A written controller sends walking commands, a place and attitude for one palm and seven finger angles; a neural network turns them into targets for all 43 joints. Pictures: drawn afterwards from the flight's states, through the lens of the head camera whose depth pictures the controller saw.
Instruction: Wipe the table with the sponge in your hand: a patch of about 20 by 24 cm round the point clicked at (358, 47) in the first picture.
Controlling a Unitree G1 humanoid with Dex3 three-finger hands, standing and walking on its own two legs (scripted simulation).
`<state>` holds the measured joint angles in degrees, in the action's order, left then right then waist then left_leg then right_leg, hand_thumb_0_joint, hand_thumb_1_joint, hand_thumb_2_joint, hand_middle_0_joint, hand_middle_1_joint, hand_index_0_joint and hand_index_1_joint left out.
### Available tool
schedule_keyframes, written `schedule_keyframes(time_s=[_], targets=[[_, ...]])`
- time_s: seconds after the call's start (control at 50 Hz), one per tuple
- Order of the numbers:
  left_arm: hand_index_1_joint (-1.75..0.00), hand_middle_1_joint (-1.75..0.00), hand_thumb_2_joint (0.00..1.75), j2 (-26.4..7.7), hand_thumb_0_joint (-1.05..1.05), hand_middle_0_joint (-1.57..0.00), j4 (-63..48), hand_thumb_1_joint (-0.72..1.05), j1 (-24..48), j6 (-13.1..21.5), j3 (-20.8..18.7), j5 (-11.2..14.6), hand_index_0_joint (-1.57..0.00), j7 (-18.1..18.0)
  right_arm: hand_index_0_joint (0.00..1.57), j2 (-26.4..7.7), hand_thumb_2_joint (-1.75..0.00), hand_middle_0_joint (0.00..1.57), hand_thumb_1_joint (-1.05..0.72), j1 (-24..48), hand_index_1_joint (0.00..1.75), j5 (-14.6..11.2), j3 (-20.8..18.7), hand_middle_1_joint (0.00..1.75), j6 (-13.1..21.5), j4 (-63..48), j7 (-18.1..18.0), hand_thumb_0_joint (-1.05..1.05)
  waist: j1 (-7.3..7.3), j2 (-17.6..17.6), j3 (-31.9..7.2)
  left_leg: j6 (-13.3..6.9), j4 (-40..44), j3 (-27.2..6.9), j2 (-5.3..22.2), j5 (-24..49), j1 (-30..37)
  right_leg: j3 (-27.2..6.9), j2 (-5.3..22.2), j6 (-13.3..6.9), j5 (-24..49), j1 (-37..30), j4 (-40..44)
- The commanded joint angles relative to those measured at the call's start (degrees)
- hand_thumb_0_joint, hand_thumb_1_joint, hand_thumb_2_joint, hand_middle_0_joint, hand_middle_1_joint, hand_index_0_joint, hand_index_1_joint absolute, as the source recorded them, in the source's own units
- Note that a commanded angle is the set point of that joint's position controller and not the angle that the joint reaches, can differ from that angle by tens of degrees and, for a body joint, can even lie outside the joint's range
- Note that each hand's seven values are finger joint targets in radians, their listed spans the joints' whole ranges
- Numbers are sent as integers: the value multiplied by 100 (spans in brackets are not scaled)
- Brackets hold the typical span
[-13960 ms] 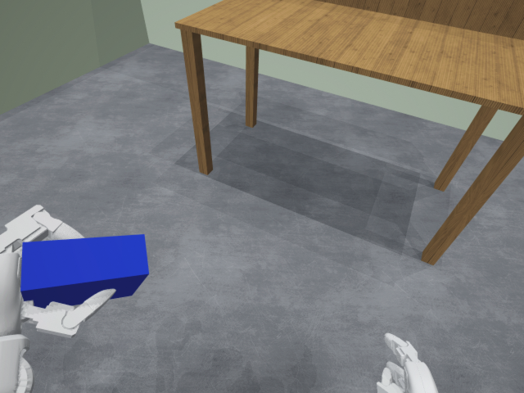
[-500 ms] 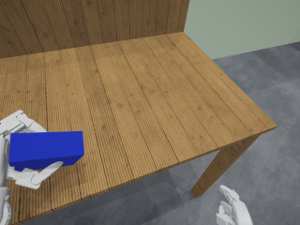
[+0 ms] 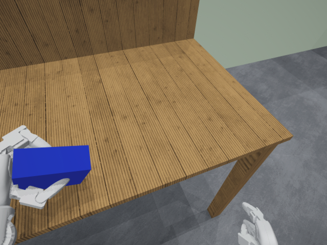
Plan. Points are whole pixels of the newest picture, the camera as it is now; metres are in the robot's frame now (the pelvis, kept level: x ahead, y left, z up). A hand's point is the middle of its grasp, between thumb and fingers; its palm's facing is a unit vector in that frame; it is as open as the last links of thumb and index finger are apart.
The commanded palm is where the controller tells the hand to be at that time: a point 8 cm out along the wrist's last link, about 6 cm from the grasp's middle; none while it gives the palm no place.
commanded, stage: come to a stop and stand still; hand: left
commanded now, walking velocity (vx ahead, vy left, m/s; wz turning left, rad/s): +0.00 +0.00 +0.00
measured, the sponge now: (63, 168) +0.23 +0.22 +0.13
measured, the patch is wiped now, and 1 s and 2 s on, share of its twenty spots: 0.00 0.00 0.00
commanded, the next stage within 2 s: look again from close up in 0.64 s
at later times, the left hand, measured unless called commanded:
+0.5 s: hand (14, 166) +0.21 +0.29 +0.15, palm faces +0.41 -0.82 -0.41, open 9.1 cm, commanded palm +0.15 +0.31 +0.17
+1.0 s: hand (22, 167) +0.21 +0.27 +0.16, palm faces +0.40 -0.84 -0.37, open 9.1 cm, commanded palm +0.15 +0.30 +0.17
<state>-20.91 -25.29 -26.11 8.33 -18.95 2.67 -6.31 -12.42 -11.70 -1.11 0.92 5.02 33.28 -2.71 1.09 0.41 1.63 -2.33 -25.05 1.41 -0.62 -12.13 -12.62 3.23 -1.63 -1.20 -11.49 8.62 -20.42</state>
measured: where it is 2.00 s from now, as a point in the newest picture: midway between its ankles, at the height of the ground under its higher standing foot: outside the picture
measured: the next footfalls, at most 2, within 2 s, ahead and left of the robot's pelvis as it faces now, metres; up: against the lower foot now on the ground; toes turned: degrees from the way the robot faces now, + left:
none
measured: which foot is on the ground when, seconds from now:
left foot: down 0.00-1.00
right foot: down 0.00-1.00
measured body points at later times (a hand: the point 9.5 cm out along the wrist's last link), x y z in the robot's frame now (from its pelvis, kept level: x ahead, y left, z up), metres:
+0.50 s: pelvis +0.00 +0.02 +0.00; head +0.02 +0.06 +0.44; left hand +0.18 +0.33 +0.17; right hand +0.17 -0.19 -0.07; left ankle +0.01 +0.09 -0.74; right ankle -0.01 -0.11 -0.74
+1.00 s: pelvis -0.01 +0.02 +0.00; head +0.02 +0.04 +0.45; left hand +0.18 +0.31 +0.18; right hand +0.18 -0.20 -0.07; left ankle +0.01 +0.09 -0.74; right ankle -0.01 -0.11 -0.74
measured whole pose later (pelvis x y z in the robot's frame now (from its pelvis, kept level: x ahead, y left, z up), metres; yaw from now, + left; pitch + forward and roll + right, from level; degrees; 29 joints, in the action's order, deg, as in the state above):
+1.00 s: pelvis -0.01 +0.02 +0.00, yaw +1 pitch -1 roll -1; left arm -20.6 -28.3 -24.4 11.8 -20.3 1.6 -5.9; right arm -11.6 -11.4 -0.3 1.2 7.0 32.8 -1.8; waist 2.1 -1.3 3.9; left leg -3.8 -25.7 1.6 -2.4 -12.0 -12.7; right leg 3.2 0.2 0.4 -12.0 9.0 -22.1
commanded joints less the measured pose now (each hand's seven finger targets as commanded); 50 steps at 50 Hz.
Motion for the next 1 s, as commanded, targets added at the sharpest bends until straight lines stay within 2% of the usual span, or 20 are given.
schedule_keyframes(time_s=[0.0,0.04,0.06,0.08,0.1,0.12,0.16,0.22,0.3,0.32,0.38,0.44,0.54,0.58,0.62,0.64,0.72,0.74,0.88,0.98], targets=[[-160,-160,130,-960,0,-120,-1324,10,577,344,-581,69,-120,-119,20,-663,-90,20,-90,598,30,-40,-265,30,302,-938,-24,0,-24,207,-725,11,363,-685,591,726,298,-705,726,-79,941,-151,260],[-160,-160,130,-876,0,-120,-1281,10,517,348,-527,59,-120,-143,20,-664,-90,20,-90,628,30,-12,-219,30,290,-897,-32,0,-6,198,-771,-16,411,-681,608,676,306,-586,681,-59,821,-167,245],[-160,-160,130,-5552,0,-120,-2796,10,6291,987,-3949,-795,-120,-137,20,-827,-90,20,-90,-123,30,244,-339,30,523,-864,-8,0,92,-715,271,-4,-408,-215,508,930,-660,-750,686,503,1504,773,805],[-160,-160,130,-1962,0,-120,586,10,2979,738,-1640,-282,-120,93,20,-160,-90,20,-90,335,30,111,-46,30,506,-536,14,0,7,-450,-999,27,-108,-366,113,1259,217,-789,937,-164,1319,321,91],[-160,-160,130,-1541,0,-120,154,10,1454,778,-1342,-77,-120,66,20,-507,-90,20,-90,365,30,97,-315,30,580,-870,9,0,254,-86,-670,128,-154,-433,325,1257,255,-1203,820,-14,1669,151,304],[-160,-160,130,-553,0,-120,466,10,819,683,-591,68,-120,68,20,-609,-90,20,-90,348,30,-42,-362,30,603,-817,113,0,120,774,-1093,125,-37,-324,344,1304,538,-993,811,-171,1412,-220,-73],[-160,-160,130,-763,0,-120,-845,10,851,791,-540,70,-120,79,20,-737,-90,20,-90,317,30,11,-415,30,597,-891,223,0,93,1182,-1352,43,102,-510,514,1492,392,-716,685,-41,1009,-365,-289],[-160,-160,130,-528,0,-120,-1323,10,5,750,-285,79,-120,54,20,-608,-90,20,-90,626,30,-33,-298,30,662,-999,347,0,143,466,-1192,-13,322,-610,657,1103,201,-435,455,49,624,-311,-437],[-160,-160,130,-1159,0,-120,-1421,10,302,760,-1000,43,-120,-29,20,-680,-90,20,-90,572,30,29,-313,30,608,-1066,172,0,57,-403,-773,71,507,-770,610,326,-254,-388,463,43,237,-214,-276],[-160,-160,130,-1533,0,-120,-1524,10,462,772,-1402,21,-120,-100,20,-675,-90,20,-90,664,30,18,-289,30,580,-1034,111,0,57,-285,-795,79,592,-760,625,223,-135,-355,409,57,146,-131,-354],[-160,-160,130,-1309,0,-120,-1383,10,914,827,-1222,31,-120,-80,20,-628,-90,20,-90,561,30,53,-274,30,542,-1045,11,0,25,541,-601,60,787,-914,713,-7,-377,-303,402,45,70,-241,-464],[-160,-160,130,-1070,0,-120,-1409,10,1279,875,-909,-51,-120,-56,20,-618,-90,20,-90,504,30,73,-241,30,602,-960,28,0,6,922,-599,55,819,-903,720,-229,-293,-265,364,17,28,-227,-420],[-160,-160,130,-538,0,-120,-1400,10,918,804,-312,-126,-120,-29,20,-653,-90,20,-90,385,30,74,-255,30,702,-857,164,0,-9,512,-958,194,387,-722,566,1161,334,-278,350,-10,722,-229,-240],[-160,-160,130,-669,0,-120,-1389,10,803,756,-403,-141,-120,-38,20,-698,-90,20,-90,402,30,82,-289,30,652,-857,182,0,3,521,-914,275,376,-736,580,1514,297,-272,347,4,758,-232,-258],[-160,-160,130,-864,0,-120,-1266,10,657,695,-677,-155,-120,-76,20,-665,-90,20,-90,542,30,47,-262,30,604,-873,179,0,16,403,-868,319,412,-661,548,1386,260,-282,324,11,695,-208,-264],[-160,-160,130,-662,0,-120,-1098,10,589,687,-526,-108,-120,-44,20,-625,-90,20,-90,481,30,71,-240,30,534,-876,164,0,8,329,-765,300,459,-706,559,1186,100,-247,351,12,616,-222,-199],[-160,-160,130,-1163,0,-120,-1302,10,666,692,-1055,-72,-120,-82,20,-616,-90,20,-90,599,30,35,-251,30,453,-974,77,0,15,366,-709,328,589,-700,523,915,2,-285,349,7,597,-316,-205],[-160,-160,130,-902,0,-120,-1271,10,621,711,-807,-20,-120,-37,20,-582,-90,20,-90,564,30,57,-225,30,424,-996,73,0,10,366,-688,295,605,-721,522,875,-16,-246,360,9,584,-319,-166],[-160,-160,130,-907,0,-120,-1681,10,655,731,-660,-10,-120,-50,20,-642,-90,20,-90,523,30,47,-272,30,515,-990,51,0,1,551,-986,258,399,-645,549,1300,354,-353,456,-7,951,-401,-154],[-160,-160,130,-863,0,-120,-1393,10,564,652,-633,-25,-120,-76,20,-670,-90,20,-90,495,30,40,-288,30,490,-929,42,0,-3,421,-826,253,492,-688,549,936,212,-398,481,-11,792,-363,-42]])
